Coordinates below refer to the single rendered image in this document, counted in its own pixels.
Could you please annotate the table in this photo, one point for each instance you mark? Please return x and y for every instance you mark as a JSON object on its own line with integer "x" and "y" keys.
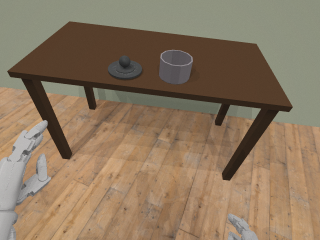
{"x": 223, "y": 71}

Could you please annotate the lid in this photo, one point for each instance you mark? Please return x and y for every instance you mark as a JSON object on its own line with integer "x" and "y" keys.
{"x": 125, "y": 73}

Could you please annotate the pot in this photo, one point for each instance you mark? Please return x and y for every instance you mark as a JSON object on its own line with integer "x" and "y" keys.
{"x": 175, "y": 66}

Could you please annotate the robot left hand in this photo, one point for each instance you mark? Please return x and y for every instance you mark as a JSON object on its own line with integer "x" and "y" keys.
{"x": 12, "y": 169}

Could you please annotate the robot right hand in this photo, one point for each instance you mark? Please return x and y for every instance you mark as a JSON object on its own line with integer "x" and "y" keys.
{"x": 242, "y": 228}

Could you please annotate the robot left forearm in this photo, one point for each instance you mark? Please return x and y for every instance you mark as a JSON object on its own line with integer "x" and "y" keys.
{"x": 7, "y": 219}

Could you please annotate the knob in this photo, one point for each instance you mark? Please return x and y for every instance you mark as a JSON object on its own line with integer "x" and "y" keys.
{"x": 124, "y": 61}

